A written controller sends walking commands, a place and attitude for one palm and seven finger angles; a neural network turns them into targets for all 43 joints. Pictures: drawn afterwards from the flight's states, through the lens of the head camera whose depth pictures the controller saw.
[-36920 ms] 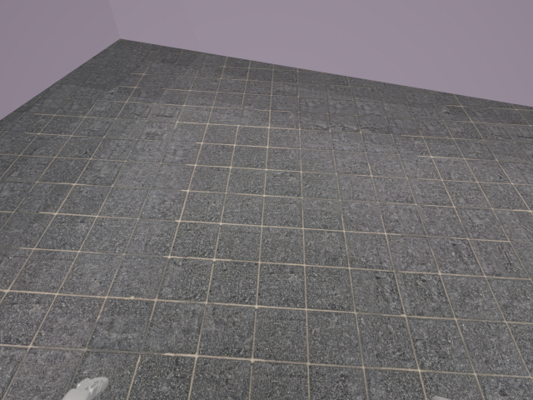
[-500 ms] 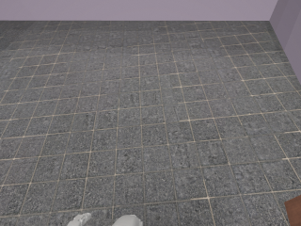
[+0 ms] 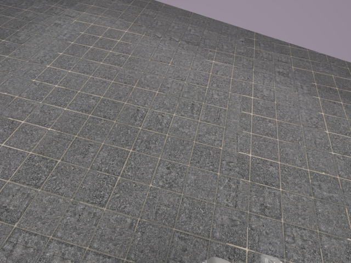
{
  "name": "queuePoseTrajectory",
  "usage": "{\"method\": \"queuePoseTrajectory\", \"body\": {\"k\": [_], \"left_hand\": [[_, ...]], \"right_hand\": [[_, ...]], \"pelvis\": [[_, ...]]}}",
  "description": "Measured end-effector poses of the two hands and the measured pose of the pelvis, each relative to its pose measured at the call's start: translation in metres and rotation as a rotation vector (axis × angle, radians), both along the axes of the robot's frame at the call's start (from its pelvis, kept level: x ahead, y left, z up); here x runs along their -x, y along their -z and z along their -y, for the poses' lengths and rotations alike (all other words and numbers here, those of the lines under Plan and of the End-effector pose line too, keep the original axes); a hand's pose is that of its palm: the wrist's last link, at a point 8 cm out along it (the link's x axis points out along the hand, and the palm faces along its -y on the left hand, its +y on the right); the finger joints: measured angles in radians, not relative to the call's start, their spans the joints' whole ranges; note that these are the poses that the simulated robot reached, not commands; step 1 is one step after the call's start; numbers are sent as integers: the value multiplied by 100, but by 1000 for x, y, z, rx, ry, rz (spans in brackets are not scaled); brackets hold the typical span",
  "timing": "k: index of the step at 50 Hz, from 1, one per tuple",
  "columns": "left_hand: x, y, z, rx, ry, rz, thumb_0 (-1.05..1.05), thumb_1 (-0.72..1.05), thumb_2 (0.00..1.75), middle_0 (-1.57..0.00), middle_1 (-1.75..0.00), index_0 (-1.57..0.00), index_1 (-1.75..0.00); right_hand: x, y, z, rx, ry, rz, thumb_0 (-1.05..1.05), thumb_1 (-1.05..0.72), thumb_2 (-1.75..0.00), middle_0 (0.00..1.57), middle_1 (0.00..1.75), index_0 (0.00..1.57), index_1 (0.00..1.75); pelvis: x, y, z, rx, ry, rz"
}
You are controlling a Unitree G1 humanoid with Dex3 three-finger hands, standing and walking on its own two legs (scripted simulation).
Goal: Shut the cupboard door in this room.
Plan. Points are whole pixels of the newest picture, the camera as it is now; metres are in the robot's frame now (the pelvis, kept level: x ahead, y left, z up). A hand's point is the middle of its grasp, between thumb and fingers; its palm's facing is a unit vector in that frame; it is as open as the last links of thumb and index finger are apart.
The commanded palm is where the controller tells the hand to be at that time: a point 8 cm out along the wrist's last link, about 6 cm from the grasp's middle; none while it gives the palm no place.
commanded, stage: turn or walk to find it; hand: left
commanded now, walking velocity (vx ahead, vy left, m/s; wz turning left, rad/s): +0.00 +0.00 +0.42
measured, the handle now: out of the picture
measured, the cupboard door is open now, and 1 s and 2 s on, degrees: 100 100 100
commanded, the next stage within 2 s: none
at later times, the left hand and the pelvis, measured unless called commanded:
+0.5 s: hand out of the picture +0.06 +0.15 -0.14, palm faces +0.21 -0.94 -0.27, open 7.3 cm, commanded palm none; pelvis +0.00 -0.05 +0.00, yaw +13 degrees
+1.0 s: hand out of the picture -0.07 +0.21 -0.17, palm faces +0.47 -0.85 -0.22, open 7.4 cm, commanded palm none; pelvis -0.02 +0.00 +0.01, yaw +25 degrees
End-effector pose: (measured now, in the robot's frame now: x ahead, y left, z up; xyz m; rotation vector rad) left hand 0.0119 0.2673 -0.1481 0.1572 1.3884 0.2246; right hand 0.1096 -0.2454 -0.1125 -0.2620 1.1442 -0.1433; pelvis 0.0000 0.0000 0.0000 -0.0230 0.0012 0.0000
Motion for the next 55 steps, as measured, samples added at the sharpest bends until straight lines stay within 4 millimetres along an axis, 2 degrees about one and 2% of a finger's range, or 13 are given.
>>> {"method": "queuePoseTrajectory", "body": {"k": [5,9,15,18,25,31,35,40,43,46,49,55], "left_hand": [[-18,-10,0,3,-12,81,0,91,90,-19,-30,-20,-30],[-36,-16,9,-6,-11,131,0,91,90,-19,-30,-20,-30],[-60,-24,36,-31,-5,218,0,91,90,-19,-30,-20,-30],[-61,-28,51,-55,-7,255,0,91,90,-20,-30,-20,-30],[-27,-39,71,-62,-93,224,0,91,90,-20,-30,-20,-30],[15,-31,74,-41,-181,162,0,91,90,-20,-30,-20,-30],[52,-20,68,-21,-249,104,0,91,90,-20,-30,-20,-30],[100,4,48,4,-344,39,0,91,90,-20,-30,-20,-30],[119,11,35,8,-386,-1,0,91,90,-20,-30,-20,-30],[122,5,26,10,-409,0,0,91,90,-20,-30,-20,-30],[115,-3,17,4,-421,47,0,91,90,-19,-30,-20,-30],[92,-13,9,-24,-425,136,0,91,90,-19,-30,-20,-30]], "right_hand": [[2,1,-11,-23,-26,-22,0,-91,-90,20,30,20,30],[13,9,-9,-48,-26,-55,0,-91,-90,20,30,20,30],[34,31,13,-84,-16,-131,0,-91,-90,20,30,20,30],[39,44,29,-97,-16,-164,0,-91,-90,20,30,20,30],[32,40,50,-85,-70,-213,1,-91,-90,20,30,20,30],[10,32,46,-55,-145,-223,1,-91,-90,20,30,20,30],[-16,26,26,-31,-219,-191,1,-91,-90,20,30,19,30],[-54,20,-16,-2,-326,-85,1,-91,-90,20,30,19,30],[-67,11,-41,0,-372,-28,0,-91,-90,20,30,20,30],[-70,1,-58,2,-397,-2,0,-91,-90,20,30,20,30],[-68,-3,-68,-3,-419,-2,0,-91,-90,20,30,20,30],[-55,1,-71,-26,-432,-44,0,-91,-90,20,30,20,30]], "pelvis": [[1,-5,-2,4,-37,-4],[1,-5,5,-5,-65,-8],[0,2,27,-26,-117,-16],[1,7,40,-33,-147,-10],[0,-2,51,-57,-226,0],[0,-5,50,-61,-281,-9],[4,-2,41,-49,-316,-13],[10,10,20,-17,-368,-11],[13,10,11,-20,-383,-4],[15,2,4,1,-404,2],[17,-4,0,11,-428,6],[17,-7,2,6,-468,3]]}}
